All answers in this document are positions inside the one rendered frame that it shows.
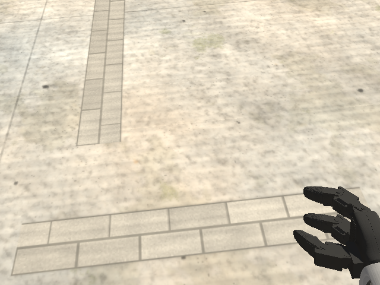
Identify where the robot right hand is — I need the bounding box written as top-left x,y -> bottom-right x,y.
293,186 -> 380,279

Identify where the right robot forearm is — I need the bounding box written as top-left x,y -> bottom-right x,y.
359,262 -> 380,285

